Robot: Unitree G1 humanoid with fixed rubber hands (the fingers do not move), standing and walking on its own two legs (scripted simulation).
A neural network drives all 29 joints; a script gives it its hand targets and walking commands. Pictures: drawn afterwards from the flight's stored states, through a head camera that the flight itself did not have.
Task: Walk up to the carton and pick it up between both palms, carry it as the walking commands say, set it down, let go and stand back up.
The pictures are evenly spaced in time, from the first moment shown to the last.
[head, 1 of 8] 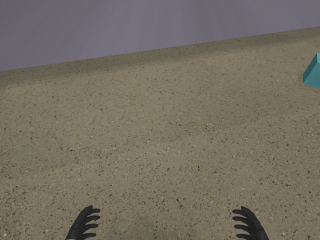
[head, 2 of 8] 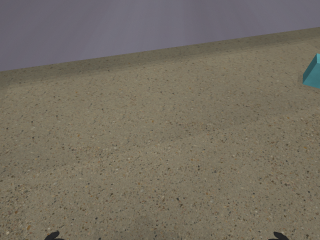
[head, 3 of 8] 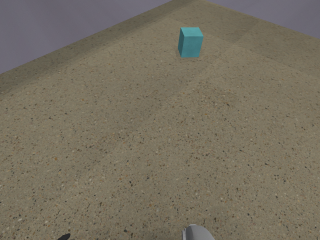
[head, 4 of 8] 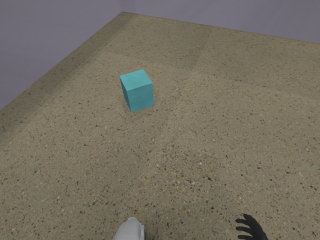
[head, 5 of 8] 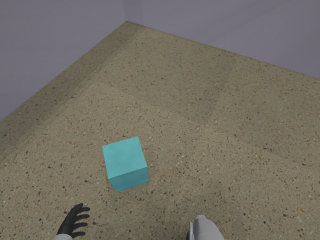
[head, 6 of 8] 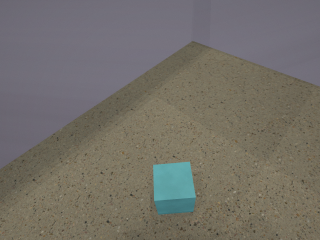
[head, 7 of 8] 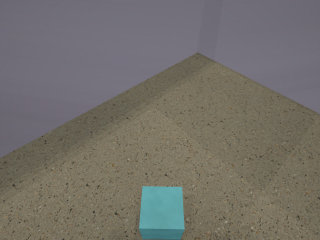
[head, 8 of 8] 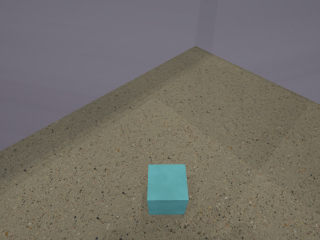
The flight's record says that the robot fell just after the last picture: no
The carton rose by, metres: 0.00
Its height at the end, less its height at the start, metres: +0.00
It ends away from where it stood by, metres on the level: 0.00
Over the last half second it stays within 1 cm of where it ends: yes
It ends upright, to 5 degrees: yes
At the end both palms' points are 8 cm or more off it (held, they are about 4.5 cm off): yes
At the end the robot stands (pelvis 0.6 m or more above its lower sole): yes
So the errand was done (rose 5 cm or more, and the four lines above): no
